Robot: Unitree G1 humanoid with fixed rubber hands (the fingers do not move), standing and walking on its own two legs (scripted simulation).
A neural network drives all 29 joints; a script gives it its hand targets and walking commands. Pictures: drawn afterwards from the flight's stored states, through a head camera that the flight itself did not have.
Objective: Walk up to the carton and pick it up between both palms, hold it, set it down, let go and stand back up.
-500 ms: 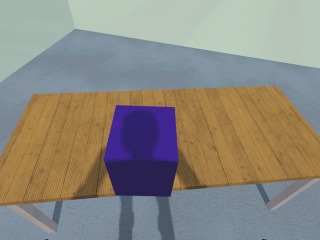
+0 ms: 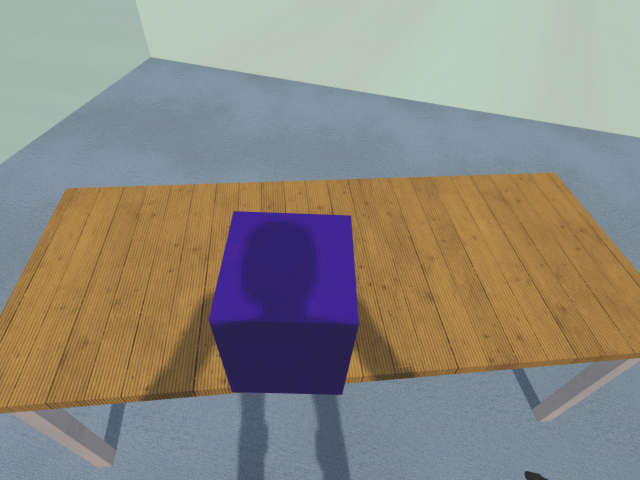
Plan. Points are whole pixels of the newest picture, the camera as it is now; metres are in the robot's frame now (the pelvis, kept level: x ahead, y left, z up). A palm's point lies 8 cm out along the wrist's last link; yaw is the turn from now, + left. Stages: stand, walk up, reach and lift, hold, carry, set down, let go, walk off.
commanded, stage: stand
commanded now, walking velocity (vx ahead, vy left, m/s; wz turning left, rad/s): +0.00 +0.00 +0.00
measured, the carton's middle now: (289, 306) +0.41 +0.05 -0.10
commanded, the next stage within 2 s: none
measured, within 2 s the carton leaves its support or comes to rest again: neither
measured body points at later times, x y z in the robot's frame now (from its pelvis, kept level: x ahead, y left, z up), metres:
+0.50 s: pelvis -0.01 +0.00 +0.00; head -0.01 +0.01 +0.45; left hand +0.07 +0.33 -0.12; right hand +0.09 -0.31 -0.12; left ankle +0.01 +0.13 -0.75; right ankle -0.02 -0.12 -0.75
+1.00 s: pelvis +0.00 +0.00 +0.00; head +0.00 +0.01 +0.45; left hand +0.08 +0.32 -0.12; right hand +0.09 -0.32 -0.11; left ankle +0.01 +0.13 -0.75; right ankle -0.02 -0.12 -0.75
